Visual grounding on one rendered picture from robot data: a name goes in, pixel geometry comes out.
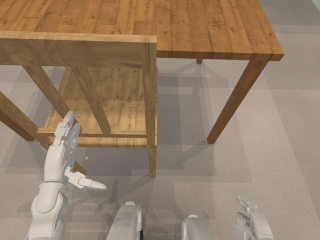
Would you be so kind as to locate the chair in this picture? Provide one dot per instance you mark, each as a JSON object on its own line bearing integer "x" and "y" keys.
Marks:
{"x": 110, "y": 83}

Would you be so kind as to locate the left robot forearm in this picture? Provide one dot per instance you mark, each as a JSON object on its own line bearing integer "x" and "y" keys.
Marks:
{"x": 48, "y": 212}

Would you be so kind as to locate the table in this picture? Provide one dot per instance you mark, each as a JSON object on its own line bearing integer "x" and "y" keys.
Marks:
{"x": 185, "y": 29}

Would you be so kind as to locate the left robot hand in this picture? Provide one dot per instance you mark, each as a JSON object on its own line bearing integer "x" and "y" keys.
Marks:
{"x": 60, "y": 154}

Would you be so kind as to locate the robot right shin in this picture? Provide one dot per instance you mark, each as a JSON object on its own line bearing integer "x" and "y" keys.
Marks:
{"x": 193, "y": 216}

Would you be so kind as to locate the right robot hand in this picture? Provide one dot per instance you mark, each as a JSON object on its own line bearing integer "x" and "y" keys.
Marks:
{"x": 253, "y": 227}

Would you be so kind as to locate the robot right thigh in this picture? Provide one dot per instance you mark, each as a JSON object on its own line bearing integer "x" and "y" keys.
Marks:
{"x": 195, "y": 228}

